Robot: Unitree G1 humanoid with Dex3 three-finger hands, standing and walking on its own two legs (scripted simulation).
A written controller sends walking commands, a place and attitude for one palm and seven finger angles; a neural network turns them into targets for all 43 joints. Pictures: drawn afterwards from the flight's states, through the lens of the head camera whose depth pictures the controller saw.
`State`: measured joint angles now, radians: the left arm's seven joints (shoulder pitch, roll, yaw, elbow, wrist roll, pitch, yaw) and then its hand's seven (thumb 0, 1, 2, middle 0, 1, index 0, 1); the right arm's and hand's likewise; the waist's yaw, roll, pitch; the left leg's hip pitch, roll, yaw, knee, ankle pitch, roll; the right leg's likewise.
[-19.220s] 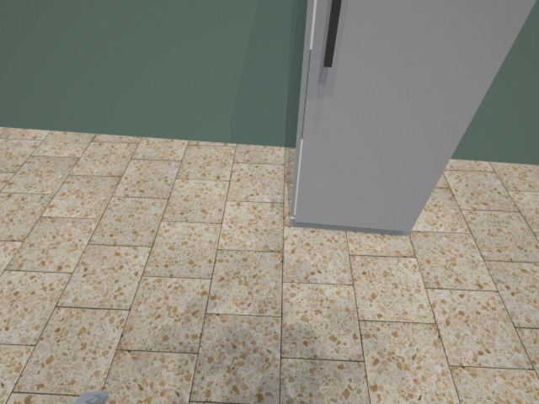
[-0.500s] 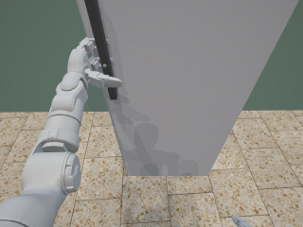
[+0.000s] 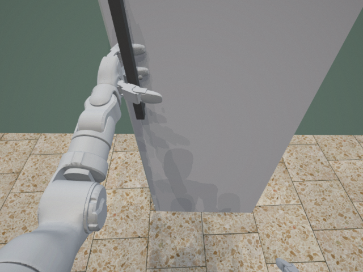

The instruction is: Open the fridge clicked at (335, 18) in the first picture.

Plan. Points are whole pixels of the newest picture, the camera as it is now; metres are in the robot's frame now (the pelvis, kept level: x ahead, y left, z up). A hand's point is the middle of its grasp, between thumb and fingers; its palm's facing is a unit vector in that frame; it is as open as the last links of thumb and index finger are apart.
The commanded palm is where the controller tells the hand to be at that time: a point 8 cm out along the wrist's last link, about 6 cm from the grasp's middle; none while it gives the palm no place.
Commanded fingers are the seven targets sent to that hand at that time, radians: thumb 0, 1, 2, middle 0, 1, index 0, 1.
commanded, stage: slide the fingers in behind the handle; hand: left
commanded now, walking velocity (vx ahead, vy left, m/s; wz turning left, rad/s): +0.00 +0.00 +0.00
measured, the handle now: (131, 62) +0.51 +0.13 +0.22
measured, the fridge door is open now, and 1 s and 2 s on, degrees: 0 0 0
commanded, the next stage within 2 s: grip the handle and tug to test in 0.48 s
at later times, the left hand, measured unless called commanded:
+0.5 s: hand (140, 77) +0.46 +0.11 +0.21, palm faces +0.00 -1.00 -0.01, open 14.0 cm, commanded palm +0.44 +0.16 +0.21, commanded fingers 0.00 -0.50 0.30 -0.30 -1.20 -0.30 -1.20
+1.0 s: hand (140, 77) +0.47 +0.11 +0.21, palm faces +0.00 -1.00 -0.01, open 9.9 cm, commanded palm +0.44 +0.16 +0.21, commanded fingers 0.00 0.53 0.74 -0.41 -1.35 -0.41 -1.35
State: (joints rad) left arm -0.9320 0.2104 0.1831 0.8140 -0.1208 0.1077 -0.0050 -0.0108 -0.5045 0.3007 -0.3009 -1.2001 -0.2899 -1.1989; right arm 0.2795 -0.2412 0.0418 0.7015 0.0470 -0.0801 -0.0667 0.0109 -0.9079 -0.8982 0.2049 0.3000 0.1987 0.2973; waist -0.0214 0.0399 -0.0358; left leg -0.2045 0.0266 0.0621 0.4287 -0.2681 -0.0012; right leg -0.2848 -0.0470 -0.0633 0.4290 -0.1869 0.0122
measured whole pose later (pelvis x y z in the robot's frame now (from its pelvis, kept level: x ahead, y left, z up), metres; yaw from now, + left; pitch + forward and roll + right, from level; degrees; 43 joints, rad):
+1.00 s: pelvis +0.00 +0.00 +0.00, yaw +0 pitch +3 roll +0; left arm -0.97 0.24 0.20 0.90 -0.12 0.05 -0.03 0.00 0.08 0.55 -0.37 -1.29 -0.36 -1.29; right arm 0.31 -0.25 0.04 0.71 0.05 -0.10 -0.07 0.01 -0.91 -0.90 0.21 0.30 0.20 0.30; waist -0.04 0.04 -0.04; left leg -0.24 0.03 0.06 0.45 -0.27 0.00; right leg -0.31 -0.04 -0.06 0.44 -0.19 0.01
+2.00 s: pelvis +0.02 +0.00 +0.00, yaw -2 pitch +3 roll +0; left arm -0.75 0.20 0.21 0.54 -0.14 0.19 0.00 0.01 0.78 0.80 -0.37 -1.40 -0.36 -1.40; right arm 0.28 -0.25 0.03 0.67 0.05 -0.04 -0.05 0.01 -0.91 -0.90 0.20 0.30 0.20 0.30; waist -0.03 0.06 -0.05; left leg -0.16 0.04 0.09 0.40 -0.29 0.00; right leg -0.25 -0.03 -0.04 0.41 -0.20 0.01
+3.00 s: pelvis +0.11 -0.01 +0.01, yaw -3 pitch +6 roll +1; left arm 0.22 0.23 0.04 -0.59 -0.08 0.03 0.06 -0.04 0.62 0.75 -0.45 -1.38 -0.24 -1.28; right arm 0.13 -0.23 0.02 0.49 -0.02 0.07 -0.06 0.01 -0.91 -0.90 0.20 0.30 0.20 0.30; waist 0.02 0.05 -0.03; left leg -0.12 0.02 0.01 0.49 -0.25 -0.01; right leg -0.30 -0.05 -0.06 0.65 -0.23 0.01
